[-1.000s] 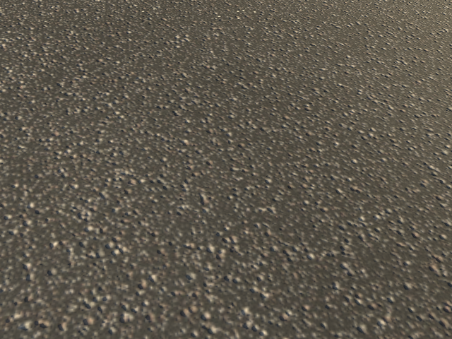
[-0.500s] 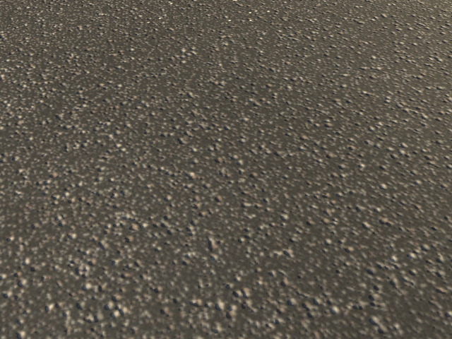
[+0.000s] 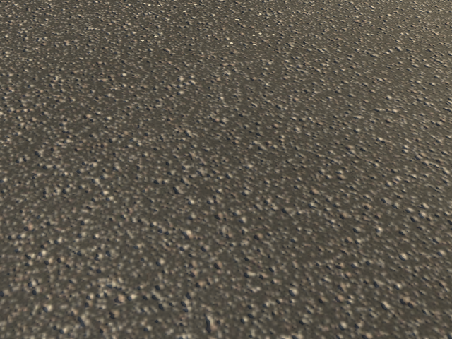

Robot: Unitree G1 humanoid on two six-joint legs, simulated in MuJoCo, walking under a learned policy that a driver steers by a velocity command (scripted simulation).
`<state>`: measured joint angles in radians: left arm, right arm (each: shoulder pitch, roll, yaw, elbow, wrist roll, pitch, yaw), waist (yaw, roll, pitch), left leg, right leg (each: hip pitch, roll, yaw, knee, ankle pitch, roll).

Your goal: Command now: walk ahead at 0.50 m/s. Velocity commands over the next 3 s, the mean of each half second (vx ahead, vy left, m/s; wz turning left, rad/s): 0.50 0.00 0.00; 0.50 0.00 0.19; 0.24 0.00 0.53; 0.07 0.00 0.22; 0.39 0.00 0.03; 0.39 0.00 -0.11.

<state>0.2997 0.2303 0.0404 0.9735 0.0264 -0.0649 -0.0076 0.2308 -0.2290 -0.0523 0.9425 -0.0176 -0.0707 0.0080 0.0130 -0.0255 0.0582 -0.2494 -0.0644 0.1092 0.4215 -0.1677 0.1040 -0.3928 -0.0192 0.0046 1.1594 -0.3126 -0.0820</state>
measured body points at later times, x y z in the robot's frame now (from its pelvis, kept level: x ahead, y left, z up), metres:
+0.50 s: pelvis +0.28 -0.05 -0.01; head +0.31 -0.06 +0.44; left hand +0.40 +0.20 -0.13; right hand +0.26 -0.30 -0.16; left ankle +0.13 +0.06 -0.64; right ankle +0.34 -0.12 -0.74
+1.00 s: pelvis +0.55 -0.01 -0.02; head +0.58 +0.00 +0.43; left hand +0.47 +0.22 -0.17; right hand +0.74 -0.23 -0.14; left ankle +0.63 +0.05 -0.74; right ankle +0.36 -0.12 -0.69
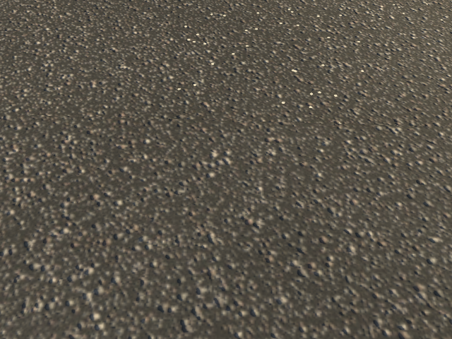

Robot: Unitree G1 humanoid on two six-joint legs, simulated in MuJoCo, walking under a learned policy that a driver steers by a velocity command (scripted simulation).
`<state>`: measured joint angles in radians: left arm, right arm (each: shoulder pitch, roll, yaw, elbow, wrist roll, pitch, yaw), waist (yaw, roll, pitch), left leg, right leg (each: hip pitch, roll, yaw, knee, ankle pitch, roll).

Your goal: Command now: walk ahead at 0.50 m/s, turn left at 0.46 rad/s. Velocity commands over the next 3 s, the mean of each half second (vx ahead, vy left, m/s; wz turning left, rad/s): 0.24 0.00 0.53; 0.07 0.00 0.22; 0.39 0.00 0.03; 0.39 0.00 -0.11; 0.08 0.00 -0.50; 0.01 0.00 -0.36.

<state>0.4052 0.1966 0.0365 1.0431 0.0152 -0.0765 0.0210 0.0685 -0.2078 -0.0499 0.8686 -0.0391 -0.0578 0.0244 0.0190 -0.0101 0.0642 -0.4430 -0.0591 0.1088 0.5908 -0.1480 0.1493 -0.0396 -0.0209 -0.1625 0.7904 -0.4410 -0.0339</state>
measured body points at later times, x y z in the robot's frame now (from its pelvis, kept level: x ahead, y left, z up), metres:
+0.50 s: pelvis +0.20 -0.01 +0.01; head +0.24 +0.00 +0.46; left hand +0.31 +0.28 -0.09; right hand +0.30 -0.29 -0.12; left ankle +0.10 +0.05 -0.72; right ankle +0.32 -0.08 -0.72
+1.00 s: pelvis +0.22 +0.00 +0.03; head +0.21 +0.01 +0.48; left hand +0.19 +0.27 -0.11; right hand +0.37 -0.22 -0.10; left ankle +0.16 +0.08 -0.72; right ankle +0.30 -0.09 -0.68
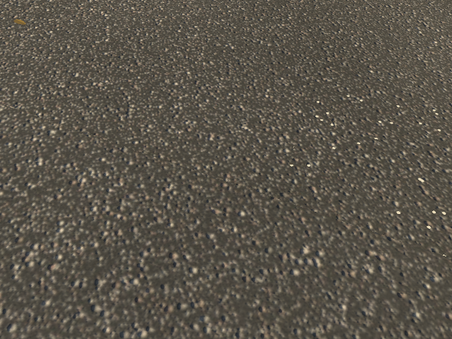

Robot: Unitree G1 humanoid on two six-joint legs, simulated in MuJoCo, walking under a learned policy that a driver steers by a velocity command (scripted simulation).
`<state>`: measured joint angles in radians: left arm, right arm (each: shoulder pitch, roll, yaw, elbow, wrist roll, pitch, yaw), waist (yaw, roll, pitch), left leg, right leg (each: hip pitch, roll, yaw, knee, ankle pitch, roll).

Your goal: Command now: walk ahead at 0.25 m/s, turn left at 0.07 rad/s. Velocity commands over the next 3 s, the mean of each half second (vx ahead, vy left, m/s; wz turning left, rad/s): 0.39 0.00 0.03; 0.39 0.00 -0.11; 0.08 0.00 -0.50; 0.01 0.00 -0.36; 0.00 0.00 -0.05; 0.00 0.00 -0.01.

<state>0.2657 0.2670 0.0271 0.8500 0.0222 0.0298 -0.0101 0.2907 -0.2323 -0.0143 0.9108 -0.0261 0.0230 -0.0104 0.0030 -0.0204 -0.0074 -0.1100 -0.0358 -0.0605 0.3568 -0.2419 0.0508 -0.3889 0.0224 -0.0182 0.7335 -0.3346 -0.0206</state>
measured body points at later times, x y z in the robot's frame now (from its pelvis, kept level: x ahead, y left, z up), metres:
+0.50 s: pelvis +0.16 -0.06 +0.00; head +0.17 -0.07 +0.45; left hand +0.15 +0.20 -0.13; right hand +0.24 -0.32 -0.14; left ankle +0.21 +0.08 -0.68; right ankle +0.09 -0.13 -0.75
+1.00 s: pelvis +0.40 -0.01 +0.00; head +0.44 +0.00 +0.45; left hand +0.48 +0.24 -0.15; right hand +0.42 -0.27 -0.13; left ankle +0.42 +0.04 -0.75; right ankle +0.43 -0.15 -0.67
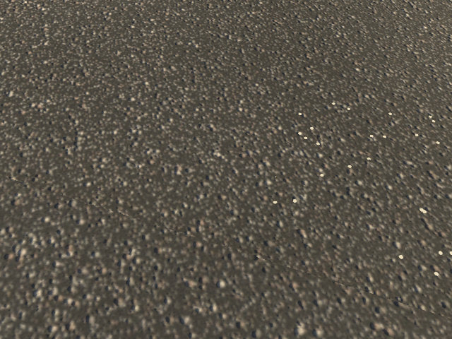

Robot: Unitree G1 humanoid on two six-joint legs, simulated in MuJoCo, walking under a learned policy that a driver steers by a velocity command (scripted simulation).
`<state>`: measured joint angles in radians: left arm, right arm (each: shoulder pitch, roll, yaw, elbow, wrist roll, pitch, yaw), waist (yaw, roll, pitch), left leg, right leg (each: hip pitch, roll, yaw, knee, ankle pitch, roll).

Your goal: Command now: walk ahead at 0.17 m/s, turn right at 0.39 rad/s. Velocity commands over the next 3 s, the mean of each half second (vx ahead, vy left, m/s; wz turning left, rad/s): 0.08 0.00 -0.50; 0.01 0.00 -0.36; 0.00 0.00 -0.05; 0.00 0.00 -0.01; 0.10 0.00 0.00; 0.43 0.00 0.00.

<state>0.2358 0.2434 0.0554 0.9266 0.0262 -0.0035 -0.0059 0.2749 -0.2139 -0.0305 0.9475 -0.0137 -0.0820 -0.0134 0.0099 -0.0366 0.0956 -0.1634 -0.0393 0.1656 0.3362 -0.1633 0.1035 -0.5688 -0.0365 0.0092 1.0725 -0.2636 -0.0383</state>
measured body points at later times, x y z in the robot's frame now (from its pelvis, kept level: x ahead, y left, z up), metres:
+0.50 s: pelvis +0.07 -0.02 -0.01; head +0.11 -0.05 +0.44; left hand +0.24 +0.22 -0.12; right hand +0.12 -0.31 -0.14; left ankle +0.11 +0.12 -0.68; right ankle +0.11 -0.10 -0.75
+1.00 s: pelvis +0.08 +0.03 +0.00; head +0.11 +0.04 +0.45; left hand +0.29 +0.22 -0.14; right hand +0.07 -0.25 -0.11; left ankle +0.13 +0.11 -0.75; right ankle -0.01 -0.07 -0.71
